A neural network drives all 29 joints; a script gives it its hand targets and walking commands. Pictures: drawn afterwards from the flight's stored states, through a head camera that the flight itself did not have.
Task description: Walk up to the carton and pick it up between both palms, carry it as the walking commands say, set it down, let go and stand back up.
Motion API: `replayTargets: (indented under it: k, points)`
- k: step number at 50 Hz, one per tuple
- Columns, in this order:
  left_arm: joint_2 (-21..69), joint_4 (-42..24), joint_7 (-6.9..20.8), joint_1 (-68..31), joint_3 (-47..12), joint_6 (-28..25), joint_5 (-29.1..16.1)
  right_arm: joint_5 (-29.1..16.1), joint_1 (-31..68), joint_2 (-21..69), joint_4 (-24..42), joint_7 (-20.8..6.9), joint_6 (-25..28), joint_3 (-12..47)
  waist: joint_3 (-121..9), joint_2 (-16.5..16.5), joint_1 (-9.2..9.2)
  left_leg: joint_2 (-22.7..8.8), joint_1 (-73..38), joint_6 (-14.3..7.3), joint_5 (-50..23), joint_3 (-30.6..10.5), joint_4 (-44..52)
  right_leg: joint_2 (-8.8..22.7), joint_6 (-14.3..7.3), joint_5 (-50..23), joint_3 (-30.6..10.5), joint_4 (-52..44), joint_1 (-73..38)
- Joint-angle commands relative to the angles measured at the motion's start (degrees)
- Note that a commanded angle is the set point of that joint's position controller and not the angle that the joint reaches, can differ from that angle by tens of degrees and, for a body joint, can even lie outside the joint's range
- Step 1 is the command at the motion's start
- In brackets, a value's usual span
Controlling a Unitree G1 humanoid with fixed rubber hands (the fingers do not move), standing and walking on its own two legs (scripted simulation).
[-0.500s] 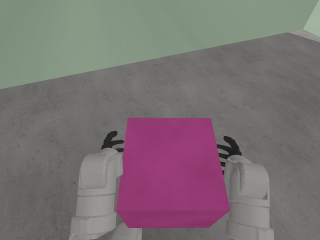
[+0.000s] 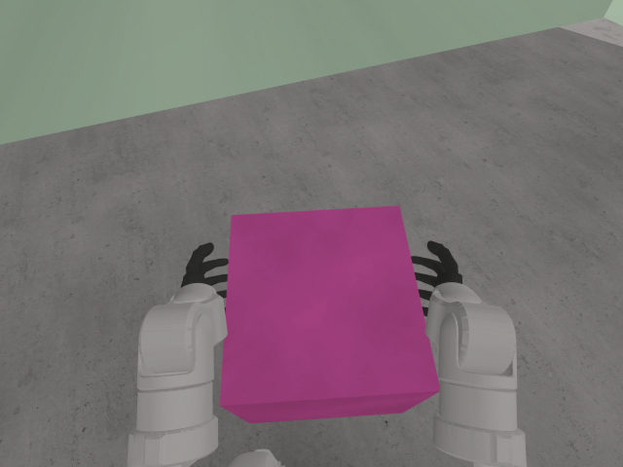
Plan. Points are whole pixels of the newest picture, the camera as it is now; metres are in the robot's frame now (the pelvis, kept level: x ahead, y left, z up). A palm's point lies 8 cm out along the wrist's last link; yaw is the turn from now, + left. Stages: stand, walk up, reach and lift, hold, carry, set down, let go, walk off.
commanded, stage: carry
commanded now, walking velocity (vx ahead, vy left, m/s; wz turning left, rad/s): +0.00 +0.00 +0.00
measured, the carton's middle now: (321, 319) +0.30 +0.02 +0.00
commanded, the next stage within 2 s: none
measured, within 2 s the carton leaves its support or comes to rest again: neither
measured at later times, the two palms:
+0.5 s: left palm (166, 402) +0.15 +0.16 +0.09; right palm (479, 417) +0.17 -0.13 +0.10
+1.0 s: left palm out of the picture +0.02 +0.14 +0.08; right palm out of the picture +0.06 -0.15 +0.07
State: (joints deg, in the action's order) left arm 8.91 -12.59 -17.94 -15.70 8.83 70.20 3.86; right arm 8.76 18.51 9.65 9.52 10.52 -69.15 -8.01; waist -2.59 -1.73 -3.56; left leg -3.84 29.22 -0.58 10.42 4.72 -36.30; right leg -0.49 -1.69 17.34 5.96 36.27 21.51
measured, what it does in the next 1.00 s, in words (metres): walks backwards: left foot, then right foot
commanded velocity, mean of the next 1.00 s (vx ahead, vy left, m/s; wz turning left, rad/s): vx -0.12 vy -0.09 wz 0.00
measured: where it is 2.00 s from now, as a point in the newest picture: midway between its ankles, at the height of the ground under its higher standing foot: outside the picture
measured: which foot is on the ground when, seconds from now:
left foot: down 0.00-0.02, up 0.04-0.14, down 0.16-0.88, up 0.90-1.00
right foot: down 0.00-0.66, up 0.68-0.86, down 0.88-1.00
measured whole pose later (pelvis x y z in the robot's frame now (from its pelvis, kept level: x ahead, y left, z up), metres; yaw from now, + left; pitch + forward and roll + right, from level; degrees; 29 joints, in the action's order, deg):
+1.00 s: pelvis -0.24 -0.04 +0.01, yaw +4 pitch +1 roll +3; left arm 9.3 -9.1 -17.8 -16.9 9.1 70.4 4.5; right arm 7.9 18.2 9.6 8.2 11.7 -69.8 -9.3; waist 1.0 1.5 -2.3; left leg -2.6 41.7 3.3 25.8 3.4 -65.8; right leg 0.3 -6.1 20.1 6.9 36.5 17.9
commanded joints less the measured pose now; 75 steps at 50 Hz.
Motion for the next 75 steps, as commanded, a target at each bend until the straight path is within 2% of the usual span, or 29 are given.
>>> replayTargets:
  k: [1,7,10,13,22,30,32,33,34,38,40,42,43,44,45,46,48,49,52,56,58,59,60,61,62,64,71,73,75]
  points:
    - [58.5,-0.07,30.95,-32.36,-41.46,0.0,-26.0,-23.74,25.67,56.53,6.6,-19.39,0.78,38.43,-23.78,14.03,3.37,-0.24,-1.81,1.11,12.49,-0.03,-3.54,21.81,-5.09,-24.9,-18.9,-11.46,-13.36]
    - [58.02,-0.4,29.88,-34.39,-39.52,0.53,-24.19,-28.56,33.88,57.85,6.22,-20.95,-0.02,41.18,-17.8,7.63,3.47,0.89,-13.35,0.35,4.79,1.19,3.04,13.58,-2.69,3.78,-10.78,-14.44,2.24]
    - [57.81,2.06,28.89,-32.6,-37.05,0.87,-21.92,-29.47,34.17,57.44,4.22,-22.05,-1.33,40.39,-19.82,1.19,3.2,-6.94,-15.52,-0.5,0.5,-8.94,11.48,9.37,0.13,-0.92,-7.82,-8.42,-0.68]
    - [58.19,1.53,28.93,-35.95,-37.02,0.6,-21.92,-29.25,34.01,58.31,1.15,-23.05,-1.7,38.72,-17.29,-1.81,3.14,-5.93,-3.76,-0.19,22.0,-8.24,17.37,7.32,0.51,7.08,-6.49,-8.6,-5.91]
    - [59.0,1.26,29.18,-40.28,-39.16,0.03,-24.67,-28.72,34.69,59.16,-0.51,-22.73,-1.41,36.37,-19.38,0.54,3.83,-3.62,-7.88,-0.15,20.18,-4.01,14.91,5.79,0.0,10.31,-6.4,-10.17,-1.93]
    - [58.59,4.14,30.22,-37.34,-39.05,0.56,-23.93,-26.94,33.24,57.3,1.44,-21.32,-0.45,37.35,-21.27,11.8,5.41,2.65,-24.86,-1.5,9.56,1.77,-7.2,9.42,1.59,19.88,-6.9,-19.82,16.71]
    - [59.17,3.39,30.39,-38.64,-39.34,0.66,-23.88,-26.51,33.98,56.78,2.24,-21.28,-0.1,36.77,-19.09,-2.17,6.3,-5.58,-19.53,-3.68,19.34,-10.23,5.82,3.19,3.53,16.77,1.17,-1.08,17.77]
    - [59.34,3.87,30.31,-38.69,-38.89,0.85,-23.44,-25.82,32.08,56.65,0.89,-21.38,-0.47,36.08,-17.51,-15.72,6.5,-19.04,-5.6,-7.68,33.1,-28.39,25.83,-2.68,4.72,12.52,2.88,24.84,9.39]
    - [59.71,2.39,30.14,-40.94,-38.98,0.37,-23.29,-26.02,34.13,56.49,1.2,-21.6,-0.6,36.21,-14.65,-18.34,4.51,-23.41,5.11,-7.61,38.24,-28.48,32.12,-1.75,3.52,9.91,-3.26,38.13,3.69]
    - [60.17,4.66,28.59,-35.33,-38.53,-0.14,-21.38,-28.3,37.34,55.76,2.01,-23.47,-1.92,36.05,-18.16,-16.63,1.03,-12.88,8.73,7.1,26.08,-2.68,30.59,-1.4,3.21,11.04,1.01,32.78,-7.5]
    - [59.08,1.22,27.74,-38.24,-38.43,-0.65,-22.49,-29.83,38.54,57.18,3.87,-24.1,-2.16,37.42,-21.5,-16.35,1.75,-10.72,-6.62,10.68,17.24,-1.09,30.96,-3.81,2.27,13.74,7.43,8.98,-11.0]
    - [59.43,-2.3,27.56,-39.69,-38.58,-1.46,-23.81,-30.81,38.88,58.24,6.07,-23.49,-2.05,40.21,-23.54,-4.09,2.32,-10.73,-18.98,8.26,13.76,0.29,15.6,-0.98,0.34,13.08,0.93,-13.75,-10.59]
    - [59.57,-2.53,27.98,-40.94,-38.54,-1.84,-23.98,-31.27,41.38,57.84,7.92,-23.25,-1.47,41.29,-18.92,9.29,2.71,-7.74,-15.13,5.96,13.02,2.94,3.75,5.34,-1.3,14.12,-10.33,-22.13,-8.76]
    - [59.24,-3.21,28.71,-42.12,-39.03,-1.84,-24.92,-30.86,40.95,57.84,8.74,-22.56,-0.96,41.1,-17.19,26.19,3.18,-3.72,-2.85,4.93,21.41,3.16,-14.01,19.15,-5.48,-3.95,-27.38,-19.22,-7.17]
    - [60.23,-3.06,29.34,-41.71,-40.26,-1.64,-25.52,-30.06,36.55,59.17,7.04,-21.81,-0.91,41.03,-13.42,23.45,3.04,-0.48,7.94,4.85,24.23,2.26,-25.87,20.86,-8.78,-19.28,-25.15,-15.96,-8.28]
    - [60.25,-1.45,30.12,-41.32,-39.95,-1.4,-25.22,-27.95,35.77,59.43,5.36,-21.37,-0.63,40.21,-14.07,20.44,2.23,2.55,10.04,3.56,22.99,-2.02,-35.49,21.68,-11.73,-13.89,-21.46,-18.06,-4.6]
    - [59.83,-1.28,30.94,-40.31,-40.3,-0.37,-25.88,-25.25,31.63,58.66,2.01,-20.25,-0.18,38.06,-15.0,11.28,3.1,3.21,7.96,3.75,16.81,-5.37,-41.99,14.27,-7.22,-6.46,-12.71,-18.28,-3.3]
    - [59.67,-0.4,30.97,-36.82,-39.57,-0.1,-25.69,-24.27,28.81,57.55,1.28,-20.17,-0.09,37.37,-16.58,5.75,3.2,2.34,5.41,3.44,14.28,-4.29,-42.94,12.51,-7.38,-20.2,-10.55,-13.61,-5.36]
    - [58.03,-5.76,30.47,-40.42,-40.19,-0.41,-27.37,-27.32,34.88,58.52,8.02,-18.95,1.08,38.74,-21.33,4.7,3.41,2.4,8.39,2.67,15.44,0.36,-27.6,12.67,-7.67,-57.12,-9.92,-3.24,-20.42]
    - [56.95,-3.15,29.69,-33.54,-40.13,-0.23,-26.09,-27.18,31.46,56.4,10.02,-18.46,0.76,39.07,-25.91,12.58,2.8,4.82,-1.34,2.26,8.56,4.22,-0.79,10.73,-4.55,-68.51,-9.79,1.9,-26.2]
    - [55.85,0.5,28.68,-27.73,-38.7,-0.04,-23.1,-26.67,25.65,56.04,6.34,-19.54,-0.12,39.02,-28.14,11.57,4.1,-0.33,-14.66,1.53,-9.55,1.32,16.45,8.77,-2.54,-57.89,-9.25,5.19,-20.97]
    - [55.41,1.22,28.39,-25.65,-37.92,-0.12,-22.03,-25.93,23.27,54.62,4.97,-20.3,-0.27,38.85,-30.05,5.19,4.5,-9.43,-27.39,-0.62,-31.54,-7.13,12.3,6.42,-0.22,-37.03,-8.86,10.01,-7.14]
    - [55.44,0.81,28.27,-26.42,-38.15,-0.28,-22.02,-26.81,24.14,54.1,4.83,-20.96,0.04,39.75,-31.0,-9.53,4.09,-22.81,-42.12,-5.76,-68.45,-19.65,3.09,2.83,1.92,5.51,-6.44,15.51,11.8]
    - [55.73,0.36,28.3,-27.17,-38.13,-0.21,-21.94,-26.19,22.74,54.72,3.51,-20.94,0.02,39.03,-28.34,-14.39,4.48,-28.93,-44.12,-11.01,-76.67,-21.36,0.43,2.57,2.58,17.87,-7.42,27.64,18.12]
    - [56.65,-2.29,28.33,-31.34,-39.58,-0.86,-23.44,-27.35,26.13,55.46,5.24,-21.05,0.9,39.77,-27.24,-17.18,4.16,-29.24,-42.68,-12.93,-70.34,-21.92,0.15,5.87,0.78,16.69,-14.9,26.27,22.11]
    - [57.64,-6.28,28.17,-33.89,-41.68,-1.86,-22.82,-27.97,27.77,57.48,7.83,-21.96,0.79,41.42,-21.98,-7.36,4.58,-21.85,-31.63,-9.73,-47.62,-15.03,5.92,4.75,2.0,10.26,-11.48,27.6,19.51]
    - [57.65,-10.9,27.76,-31.84,-40.81,-1.61,-25.48,-29.0,30.41,56.42,17.19,-20.01,1.25,41.66,-25.89,-10.38,3.27,-14.39,-24.0,-1.3,-34.47,-3.42,0.06,0.57,3.24,-2.77,0.09,-6.83,-6.1]
    - [56.78,-6.59,28.62,-27.42,-40.06,-0.86,-24.72,-26.39,24.15,54.45,14.76,-19.53,0.86,40.28,-28.27,2.3,3.56,-7.03,-13.8,2.72,-12.12,0.47,-7.7,8.35,1.22,-37.22,-7.79,-11.6,-18.77]
    - [56.94,-5.84,29.54,-26.94,-40.46,-1.19,-24.99,-25.26,23.76,55.7,14.29,-19.17,0.9,40.07,-29.07,24.21,2.8,1.8,2.47,4.34,30.87,3.22,-21.71,19.71,-7.94,-79.89,-14.6,-3.36,-26.81]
